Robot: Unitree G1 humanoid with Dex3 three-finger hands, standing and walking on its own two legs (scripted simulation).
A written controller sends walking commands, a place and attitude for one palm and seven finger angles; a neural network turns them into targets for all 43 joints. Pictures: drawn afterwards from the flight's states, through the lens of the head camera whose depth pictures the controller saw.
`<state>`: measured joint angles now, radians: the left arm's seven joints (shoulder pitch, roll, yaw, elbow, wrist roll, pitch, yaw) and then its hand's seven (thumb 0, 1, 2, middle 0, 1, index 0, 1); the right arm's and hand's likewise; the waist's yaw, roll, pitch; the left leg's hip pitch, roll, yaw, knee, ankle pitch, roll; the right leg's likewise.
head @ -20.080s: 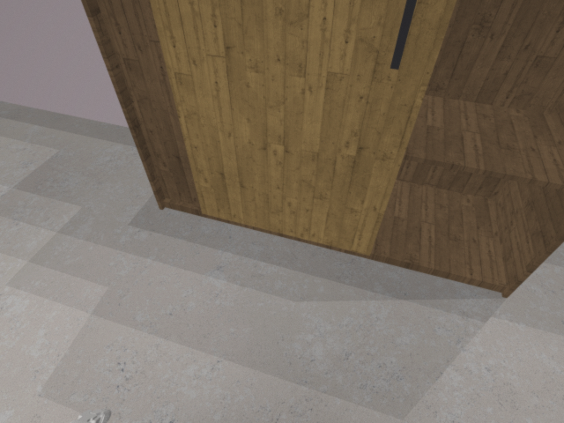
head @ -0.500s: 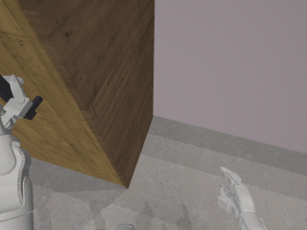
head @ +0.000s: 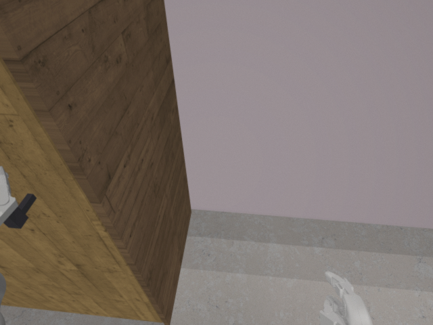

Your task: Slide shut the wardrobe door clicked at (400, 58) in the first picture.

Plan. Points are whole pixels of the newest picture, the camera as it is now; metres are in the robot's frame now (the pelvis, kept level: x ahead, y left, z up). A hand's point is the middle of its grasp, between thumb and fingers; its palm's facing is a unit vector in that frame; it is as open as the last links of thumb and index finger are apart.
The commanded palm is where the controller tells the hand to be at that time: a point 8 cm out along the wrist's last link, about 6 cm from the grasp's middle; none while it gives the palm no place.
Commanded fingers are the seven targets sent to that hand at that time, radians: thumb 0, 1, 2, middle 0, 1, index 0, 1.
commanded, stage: stop walking and hold the door there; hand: left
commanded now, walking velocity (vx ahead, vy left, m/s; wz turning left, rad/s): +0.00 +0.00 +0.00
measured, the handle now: out of the picture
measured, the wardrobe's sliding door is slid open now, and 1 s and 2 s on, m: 0.00 0.00 0.00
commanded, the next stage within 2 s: none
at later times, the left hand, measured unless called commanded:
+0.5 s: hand (4, 199) +0.22 +0.31 +0.19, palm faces +0.60 -0.77 -0.19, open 6.8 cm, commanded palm +0.17 +0.31 +0.18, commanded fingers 0.00 0.90 0.90 -0.45 -1.40 -0.45 -1.40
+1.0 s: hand (2, 203) +0.21 +0.31 +0.19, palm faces +0.52 -0.83 -0.20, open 7.1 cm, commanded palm +0.17 +0.31 +0.18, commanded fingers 0.00 0.90 0.90 -0.45 -1.40 -0.45 -1.40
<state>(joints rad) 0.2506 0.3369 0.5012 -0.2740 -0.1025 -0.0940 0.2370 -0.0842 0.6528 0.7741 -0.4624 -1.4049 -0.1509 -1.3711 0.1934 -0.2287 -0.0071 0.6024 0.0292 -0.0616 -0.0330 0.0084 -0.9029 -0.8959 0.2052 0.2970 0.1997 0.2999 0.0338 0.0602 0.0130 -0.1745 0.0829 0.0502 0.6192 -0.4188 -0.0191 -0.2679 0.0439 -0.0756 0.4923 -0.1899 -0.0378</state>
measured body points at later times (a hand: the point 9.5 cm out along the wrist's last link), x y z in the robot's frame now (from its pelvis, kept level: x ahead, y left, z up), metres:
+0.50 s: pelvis -0.02 +0.04 +0.01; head -0.05 +0.03 +0.45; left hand +0.18 +0.35 +0.20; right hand +0.12 -0.20 -0.09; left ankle -0.04 +0.12 -0.73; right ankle +0.05 -0.10 -0.73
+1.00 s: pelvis -0.04 +0.08 +0.00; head -0.02 +0.07 +0.44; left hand +0.18 +0.36 +0.20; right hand +0.16 -0.16 -0.09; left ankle -0.04 +0.12 -0.73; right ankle -0.01 -0.08 -0.71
